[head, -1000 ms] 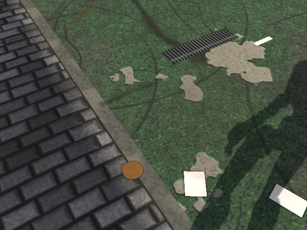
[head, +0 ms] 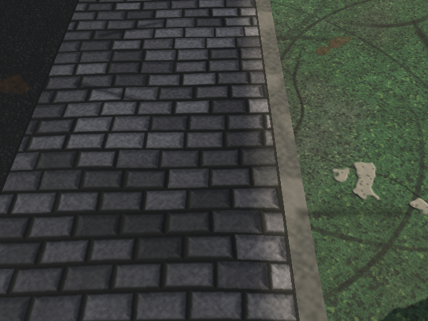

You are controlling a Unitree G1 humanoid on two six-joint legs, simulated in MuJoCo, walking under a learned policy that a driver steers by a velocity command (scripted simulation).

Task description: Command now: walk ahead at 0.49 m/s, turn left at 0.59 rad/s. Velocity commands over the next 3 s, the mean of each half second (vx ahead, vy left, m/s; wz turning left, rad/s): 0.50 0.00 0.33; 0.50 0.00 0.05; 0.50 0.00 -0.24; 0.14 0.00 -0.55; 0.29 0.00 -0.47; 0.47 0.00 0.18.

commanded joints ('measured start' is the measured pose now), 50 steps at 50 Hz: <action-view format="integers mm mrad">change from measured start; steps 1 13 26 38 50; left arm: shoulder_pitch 19 188 -16 -316 14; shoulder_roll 76 161 43 64 56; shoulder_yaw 11 9 -3 -11 3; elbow -35 89 -6 -105 82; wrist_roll -2 -1 21 8 -10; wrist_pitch -24 28 74 54 1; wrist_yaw -4 13 -35 -31 -10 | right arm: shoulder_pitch -18 -150 117 251 152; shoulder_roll -1 -3 -46 -83 17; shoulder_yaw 9 26 8 12 25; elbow -72 -101 97 207 170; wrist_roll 0 -12 40 21 5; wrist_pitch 2 -29 -85 -80 -39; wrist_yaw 16 9 -38 -59 -22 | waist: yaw -23 -28 9 -44 -48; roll -115 -149 0 3 -111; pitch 13 -17 17 88 -13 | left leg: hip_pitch -121 229 476 700 104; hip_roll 49 -93 154 196 53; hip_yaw -28 160 -101 -27 10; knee -37 -596 -1000 -926 5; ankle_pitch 103 13 358 577 -6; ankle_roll -11 86 165 118 -2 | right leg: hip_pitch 46 251 -446 -408 20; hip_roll -294 -302 -161 -83 -252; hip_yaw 176 -23 127 74 321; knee -211 86 682 239 -184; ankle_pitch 207 829 11 95 208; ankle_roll -117 -74 47 -26 -146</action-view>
